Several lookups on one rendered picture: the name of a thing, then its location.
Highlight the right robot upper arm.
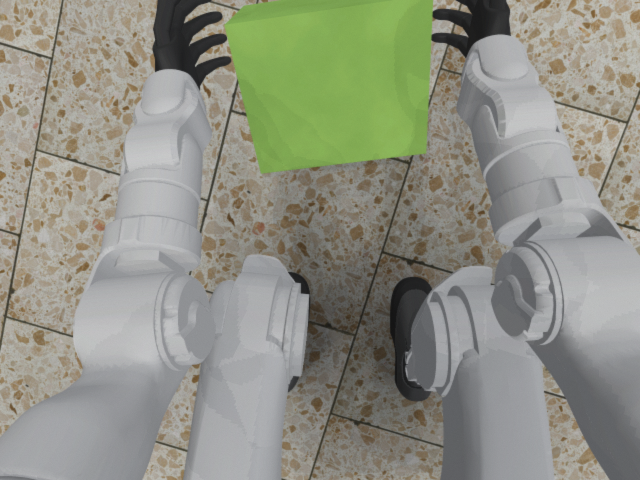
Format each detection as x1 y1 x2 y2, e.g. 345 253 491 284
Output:
491 236 640 480

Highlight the robot right hand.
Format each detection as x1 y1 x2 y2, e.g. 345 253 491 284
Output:
431 0 511 58

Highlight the robot left shin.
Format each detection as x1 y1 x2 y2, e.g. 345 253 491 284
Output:
209 255 295 380

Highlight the right robot forearm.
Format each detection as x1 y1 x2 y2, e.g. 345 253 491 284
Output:
456 35 640 256

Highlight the robot left hand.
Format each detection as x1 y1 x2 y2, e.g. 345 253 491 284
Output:
152 0 231 90

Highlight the left robot upper arm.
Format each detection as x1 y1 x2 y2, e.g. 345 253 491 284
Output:
0 271 216 480

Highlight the carton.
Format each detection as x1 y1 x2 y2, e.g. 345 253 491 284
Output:
224 0 433 174

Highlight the left robot forearm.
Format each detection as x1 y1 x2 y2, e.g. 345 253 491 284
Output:
73 69 212 360

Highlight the robot left thigh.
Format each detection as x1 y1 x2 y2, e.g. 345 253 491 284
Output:
183 272 309 480

